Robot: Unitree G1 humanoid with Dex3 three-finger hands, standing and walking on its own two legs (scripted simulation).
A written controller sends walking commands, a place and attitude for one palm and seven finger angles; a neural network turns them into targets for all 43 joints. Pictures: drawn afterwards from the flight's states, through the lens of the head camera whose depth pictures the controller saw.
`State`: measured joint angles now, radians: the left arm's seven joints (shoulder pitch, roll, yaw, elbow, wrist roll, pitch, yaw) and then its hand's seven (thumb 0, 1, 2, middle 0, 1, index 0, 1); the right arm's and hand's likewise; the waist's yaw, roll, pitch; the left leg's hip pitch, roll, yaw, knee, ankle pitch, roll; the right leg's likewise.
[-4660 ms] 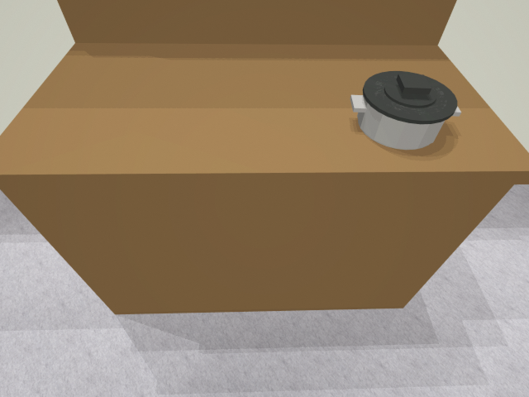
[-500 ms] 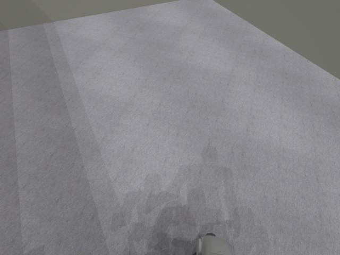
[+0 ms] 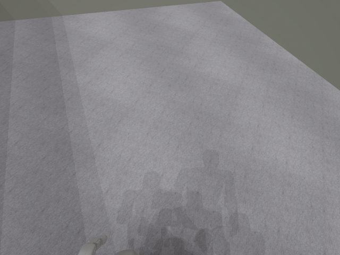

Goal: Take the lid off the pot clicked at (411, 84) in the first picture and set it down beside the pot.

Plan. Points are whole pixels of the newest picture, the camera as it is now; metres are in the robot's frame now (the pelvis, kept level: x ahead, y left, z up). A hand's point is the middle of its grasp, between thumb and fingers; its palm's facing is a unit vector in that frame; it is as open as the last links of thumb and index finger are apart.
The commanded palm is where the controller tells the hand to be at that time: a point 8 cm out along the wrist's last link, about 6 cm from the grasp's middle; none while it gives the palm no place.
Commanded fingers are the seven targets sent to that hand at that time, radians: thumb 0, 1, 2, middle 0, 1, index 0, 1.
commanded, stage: turn to face it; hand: left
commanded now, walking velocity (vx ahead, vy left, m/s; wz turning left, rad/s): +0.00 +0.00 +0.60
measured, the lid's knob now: out of the picture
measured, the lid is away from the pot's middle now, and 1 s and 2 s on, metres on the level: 0.00 0.00 0.00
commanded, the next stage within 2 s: none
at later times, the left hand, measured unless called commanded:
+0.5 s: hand out of the picture +0.06 +0.23 -0.15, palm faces +0.30 -0.92 -0.27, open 7.4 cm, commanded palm none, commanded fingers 0.00 0.90 0.90 -0.20 -0.30 -0.20 -0.30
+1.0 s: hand out of the picture -0.07 +0.14 -0.17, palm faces +0.61 -0.76 -0.24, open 7.4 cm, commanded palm none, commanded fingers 0.00 0.90 0.90 -0.20 -0.30 -0.20 -0.30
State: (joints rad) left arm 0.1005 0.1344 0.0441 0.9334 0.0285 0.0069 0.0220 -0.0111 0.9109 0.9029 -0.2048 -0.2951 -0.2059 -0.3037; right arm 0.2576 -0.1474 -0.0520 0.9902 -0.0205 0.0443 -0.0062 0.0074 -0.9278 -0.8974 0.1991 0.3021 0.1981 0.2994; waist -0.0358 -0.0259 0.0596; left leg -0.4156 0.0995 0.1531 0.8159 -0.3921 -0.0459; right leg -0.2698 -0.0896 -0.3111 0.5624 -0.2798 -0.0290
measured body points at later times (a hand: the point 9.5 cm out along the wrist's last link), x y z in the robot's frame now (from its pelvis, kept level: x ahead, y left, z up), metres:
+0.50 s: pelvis +0.02 -0.01 +0.01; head +0.06 +0.02 +0.46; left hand +0.04 +0.28 -0.13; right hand +0.16 -0.24 -0.12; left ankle +0.03 +0.09 -0.73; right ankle +0.05 -0.17 -0.68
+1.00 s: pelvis +0.02 -0.04 +0.00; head +0.06 +0.01 +0.45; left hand -0.10 +0.18 -0.15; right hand +0.28 -0.17 -0.13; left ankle -0.05 +0.05 -0.71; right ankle +0.06 -0.16 -0.73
